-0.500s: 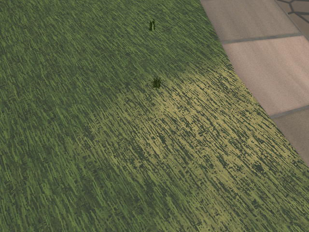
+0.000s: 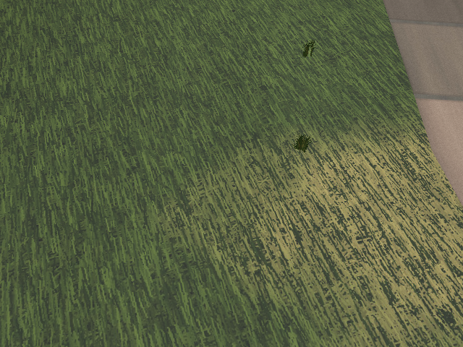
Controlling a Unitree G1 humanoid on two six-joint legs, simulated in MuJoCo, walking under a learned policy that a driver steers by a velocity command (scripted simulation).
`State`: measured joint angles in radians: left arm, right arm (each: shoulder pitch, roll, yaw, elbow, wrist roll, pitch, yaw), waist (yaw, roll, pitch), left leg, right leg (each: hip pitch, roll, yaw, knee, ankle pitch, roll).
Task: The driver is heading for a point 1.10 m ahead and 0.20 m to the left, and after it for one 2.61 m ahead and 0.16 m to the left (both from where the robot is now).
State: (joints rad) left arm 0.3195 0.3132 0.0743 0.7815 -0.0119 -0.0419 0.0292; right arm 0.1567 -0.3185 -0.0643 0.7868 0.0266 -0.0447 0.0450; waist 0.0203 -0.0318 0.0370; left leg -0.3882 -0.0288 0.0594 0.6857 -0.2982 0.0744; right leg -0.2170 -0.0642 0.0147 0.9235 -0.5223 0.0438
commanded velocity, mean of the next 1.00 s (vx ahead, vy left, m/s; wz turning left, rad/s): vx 0.47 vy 0.00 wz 0.43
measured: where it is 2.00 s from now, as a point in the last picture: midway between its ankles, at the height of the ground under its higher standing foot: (147, 181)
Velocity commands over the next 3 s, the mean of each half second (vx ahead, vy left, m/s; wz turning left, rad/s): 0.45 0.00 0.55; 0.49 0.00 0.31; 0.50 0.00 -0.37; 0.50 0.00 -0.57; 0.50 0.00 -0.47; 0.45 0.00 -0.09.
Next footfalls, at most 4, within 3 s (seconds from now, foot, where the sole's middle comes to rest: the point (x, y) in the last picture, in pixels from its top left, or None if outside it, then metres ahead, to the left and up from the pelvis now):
0.42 right None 0.44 -0.06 -0.76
0.92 left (132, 307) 0.57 0.30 -0.76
1.46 right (178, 205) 0.94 0.20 -0.76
1.92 left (123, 147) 1.20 0.43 -0.76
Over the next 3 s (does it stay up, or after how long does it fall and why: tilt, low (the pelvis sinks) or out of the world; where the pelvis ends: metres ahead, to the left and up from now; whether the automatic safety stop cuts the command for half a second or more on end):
stays up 1.58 0.18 0.00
